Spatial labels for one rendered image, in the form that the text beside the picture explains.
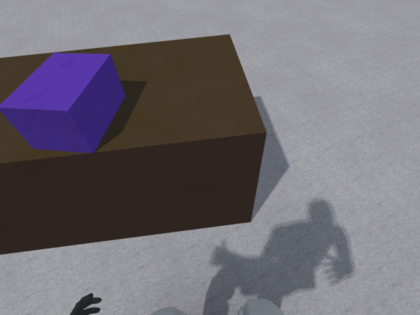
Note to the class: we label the pedestal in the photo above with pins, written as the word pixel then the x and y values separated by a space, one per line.
pixel 183 152

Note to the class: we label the carton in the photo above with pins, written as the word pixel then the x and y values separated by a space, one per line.
pixel 67 104

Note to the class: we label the left robot hand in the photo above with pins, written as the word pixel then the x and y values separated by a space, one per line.
pixel 85 302

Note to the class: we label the right robot thigh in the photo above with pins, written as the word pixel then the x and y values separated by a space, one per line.
pixel 259 307

